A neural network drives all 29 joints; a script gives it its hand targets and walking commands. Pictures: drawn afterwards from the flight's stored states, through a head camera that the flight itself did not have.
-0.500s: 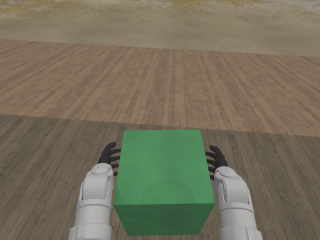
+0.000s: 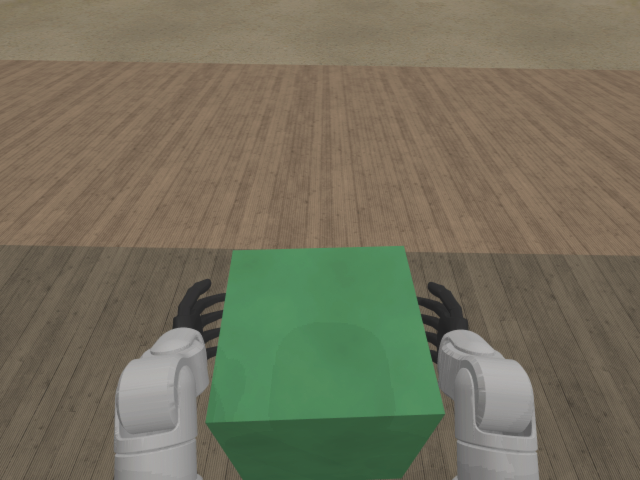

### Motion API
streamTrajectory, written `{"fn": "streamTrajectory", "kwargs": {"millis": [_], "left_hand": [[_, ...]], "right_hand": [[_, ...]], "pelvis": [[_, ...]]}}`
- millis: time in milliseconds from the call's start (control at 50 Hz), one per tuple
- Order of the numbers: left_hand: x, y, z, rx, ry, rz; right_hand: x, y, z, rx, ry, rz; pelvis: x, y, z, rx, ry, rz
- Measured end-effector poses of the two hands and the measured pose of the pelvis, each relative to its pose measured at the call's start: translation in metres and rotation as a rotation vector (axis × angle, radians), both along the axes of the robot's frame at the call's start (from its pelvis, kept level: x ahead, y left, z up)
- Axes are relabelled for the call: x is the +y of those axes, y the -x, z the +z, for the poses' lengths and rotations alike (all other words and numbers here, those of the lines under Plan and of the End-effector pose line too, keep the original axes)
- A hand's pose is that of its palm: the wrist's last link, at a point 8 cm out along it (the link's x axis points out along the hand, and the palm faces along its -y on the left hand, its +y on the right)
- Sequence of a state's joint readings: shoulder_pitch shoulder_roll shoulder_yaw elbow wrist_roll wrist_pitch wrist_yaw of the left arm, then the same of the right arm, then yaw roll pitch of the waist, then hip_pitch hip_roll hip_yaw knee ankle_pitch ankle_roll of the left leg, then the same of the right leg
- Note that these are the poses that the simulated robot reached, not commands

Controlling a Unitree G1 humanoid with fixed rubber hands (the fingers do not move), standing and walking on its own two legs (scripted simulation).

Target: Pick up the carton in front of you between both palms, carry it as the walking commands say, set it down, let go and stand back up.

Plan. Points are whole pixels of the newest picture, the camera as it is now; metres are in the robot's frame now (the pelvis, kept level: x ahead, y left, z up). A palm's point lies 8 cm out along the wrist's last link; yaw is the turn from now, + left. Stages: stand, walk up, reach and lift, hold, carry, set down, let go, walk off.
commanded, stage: carry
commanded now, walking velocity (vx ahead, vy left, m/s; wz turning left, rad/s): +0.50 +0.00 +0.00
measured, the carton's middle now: (321, 370) +0.27 +0.00 +0.00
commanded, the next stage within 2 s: none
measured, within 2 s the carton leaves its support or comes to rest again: neither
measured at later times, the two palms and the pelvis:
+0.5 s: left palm (221, 179) +0.58 +0.17 +0.07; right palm (395, 176) +0.59 -0.13 +0.07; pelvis +0.32 +0.01 -0.02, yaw +1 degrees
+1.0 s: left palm (252, 80) +0.92 +0.16 +0.09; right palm (383, 81) +0.93 -0.15 +0.09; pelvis +0.66 +0.00 -0.02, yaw +2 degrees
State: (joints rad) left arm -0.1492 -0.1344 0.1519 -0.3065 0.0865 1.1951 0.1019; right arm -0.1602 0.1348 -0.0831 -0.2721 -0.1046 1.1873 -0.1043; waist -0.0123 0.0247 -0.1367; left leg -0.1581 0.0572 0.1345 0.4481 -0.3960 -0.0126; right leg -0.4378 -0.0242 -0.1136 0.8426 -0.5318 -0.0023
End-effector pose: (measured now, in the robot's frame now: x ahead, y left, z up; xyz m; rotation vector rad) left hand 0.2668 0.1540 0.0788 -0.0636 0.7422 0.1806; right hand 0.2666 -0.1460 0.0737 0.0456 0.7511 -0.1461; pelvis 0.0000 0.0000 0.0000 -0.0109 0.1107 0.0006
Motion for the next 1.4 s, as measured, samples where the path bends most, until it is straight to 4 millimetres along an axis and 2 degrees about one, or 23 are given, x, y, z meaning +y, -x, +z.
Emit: {"fn": "streamTrajectory", "kwargs": {"millis": [60, 100, 140, 280, 400, 520, 620, 680, 740, 820, 900, 960, 1020, 1140, 1200, 1280, 1340, 1400], "left_hand": [[-0.012, -0.036, 0.003, -0.013, -0.008, -0.024], [-0.020, -0.060, 0.003, -0.045, -0.009, -0.023], [-0.022, -0.081, 0.004, -0.050, -0.010, -0.012], [-0.008, -0.146, 0.015, -0.004, -0.007, 0.076], [0.007, -0.228, 0.017, -0.036, -0.009, 0.083], [0.019, -0.329, -0.014, -0.031, 0.007, 0.022], [0.016, -0.395, -0.025, 0.074, 0.004, -0.051], [0.014, -0.431, -0.020, 0.090, 0.002, -0.085], [0.013, -0.468, -0.012, 0.066, 0.005, -0.093], [0.015, -0.518, 0.001, 0.007, 0.005, -0.072], [0.013, -0.574, 0.014, -0.061, 0.001, -0.034], [0.007, -0.622, 0.016, -0.097, -0.008, -0.010], [-0.001, -0.670, 0.011, -0.102, -0.026, 0.008], [-0.004, -0.735, 0.001, 0.027, -0.013, 0.058], [-0.002, -0.769, 0.005, 0.038, -0.015, 0.070], [0.001, -0.828, 0.016, -0.006, -0.011, 0.068], [0.006, -0.882, 0.024, -0.056, -0.012, 0.046], [0.013, -0.944, 0.027, -0.090, -0.025, 0.011]], "right_hand": [[-0.012, -0.029, 0.001, -0.013, -0.008, -0.023], [-0.019, -0.055, 0.001, -0.045, -0.012, -0.025], [-0.022, -0.081, 0.005, -0.049, -0.014, -0.015], [-0.007, -0.174, 0.020, -0.004, -0.005, 0.074], [0.008, -0.255, 0.017, -0.037, -0.004, 0.085], [0.019, -0.338, -0.009, -0.032, 0.022, 0.033], [0.016, -0.382, -0.020, 0.074, 0.022, -0.037], [0.014, -0.410, -0.014, 0.091, 0.026, -0.065], [0.014, -0.446, -0.003, 0.068, 0.032, -0.071], [0.015, -0.504, 0.012, 0.008, 0.034, -0.049], [0.012, -0.571, 0.022, -0.060, 0.024, -0.017], [0.006, -0.624, 0.021, -0.097, 0.010, 0.002], [-0.001, -0.678, 0.010, -0.102, -0.013, 0.017], [-0.003, -0.757, 0.003, 0.027, -0.014, 0.055], [-0.001, -0.794, 0.005, 0.038, -0.016, 0.068], [0.001, -0.850, 0.014, -0.006, -0.022, 0.055], [0.006, -0.898, 0.023, -0.056, -0.011, 0.045], [0.013, -0.955, 0.030, -0.092, 0.030, 0.048]], "pelvis": [[-0.007, -0.031, -0.002, -0.011, 0.016, 0.012], [-0.015, -0.055, -0.010, -0.030, 0.018, 0.043], [-0.021, -0.078, -0.010, -0.031, 0.010, 0.067], [-0.028, -0.159, 0.011, -0.014, -0.037, 0.069], [-0.014, -0.239, 0.005, -0.023, -0.043, 0.054], [0.013, -0.334, -0.022, -0.063, -0.045, 0.008], [0.027, -0.390, -0.005, -0.050, -0.022, -0.021], [0.032, -0.424, 0.007, -0.041, -0.001, -0.023], [0.032, -0.461, 0.014, -0.036, 0.016, -0.016], [0.027, -0.515, 0.016, -0.035, 0.020, -0.008], [0.016, -0.576, 0.008, -0.042, 0.010, -0.002], [0.006, -0.626, -0.004, -0.051, 0.002, 0.013], [-0.006, -0.674, -0.017, -0.063, 0.019, 0.039], [-0.019, -0.741, 0.003, -0.043, -0.016, 0.065], [-0.020, -0.776, 0.011, -0.039, -0.030, 0.056], [-0.015, -0.825, 0.013, -0.035, -0.033, 0.042], [-0.007, -0.865, 0.009, -0.037, -0.024, 0.034], [0.003, -0.909, 0.000, -0.041, -0.012, 0.027]]}}
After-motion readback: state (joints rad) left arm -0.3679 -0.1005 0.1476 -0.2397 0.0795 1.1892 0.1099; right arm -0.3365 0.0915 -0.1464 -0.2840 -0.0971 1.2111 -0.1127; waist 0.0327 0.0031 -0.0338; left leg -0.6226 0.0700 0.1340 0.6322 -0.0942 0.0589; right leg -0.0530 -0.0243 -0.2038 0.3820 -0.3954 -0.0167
